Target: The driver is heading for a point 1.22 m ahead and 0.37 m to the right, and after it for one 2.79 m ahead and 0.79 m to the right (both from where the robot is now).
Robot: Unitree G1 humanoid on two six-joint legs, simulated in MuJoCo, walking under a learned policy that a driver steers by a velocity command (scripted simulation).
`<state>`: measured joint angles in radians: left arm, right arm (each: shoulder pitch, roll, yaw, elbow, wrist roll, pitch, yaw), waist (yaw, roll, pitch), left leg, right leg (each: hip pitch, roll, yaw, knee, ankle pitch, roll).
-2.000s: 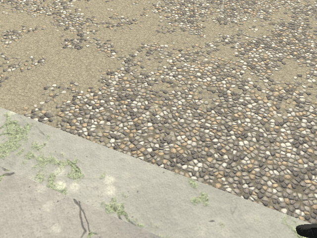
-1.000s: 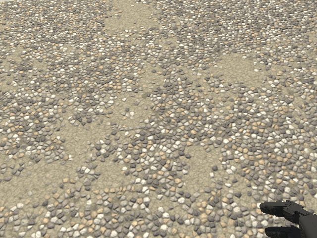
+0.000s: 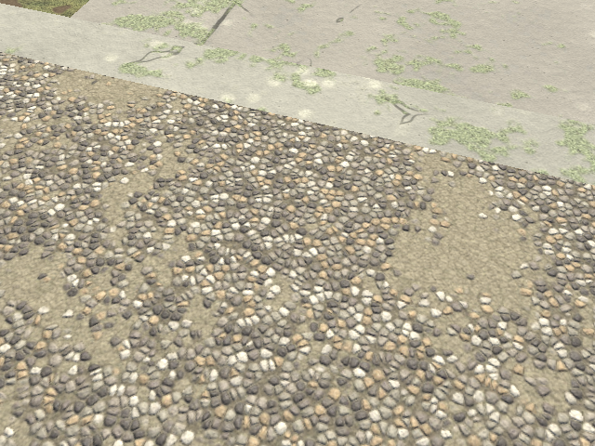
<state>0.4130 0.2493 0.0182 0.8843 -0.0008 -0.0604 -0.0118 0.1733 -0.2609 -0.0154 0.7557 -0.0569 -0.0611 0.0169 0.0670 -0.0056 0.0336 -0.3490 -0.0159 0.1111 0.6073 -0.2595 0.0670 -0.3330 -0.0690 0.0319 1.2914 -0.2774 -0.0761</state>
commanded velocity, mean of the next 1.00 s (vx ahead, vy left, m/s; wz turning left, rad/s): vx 1.00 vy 0.00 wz -0.52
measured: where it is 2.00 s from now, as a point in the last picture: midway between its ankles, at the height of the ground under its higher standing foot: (481, 86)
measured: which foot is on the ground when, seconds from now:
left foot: down 0.00-0.32, up 0.34-0.74, down 0.76-1.00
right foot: up 0.00-0.30, down 0.32-0.78, up 0.80-1.00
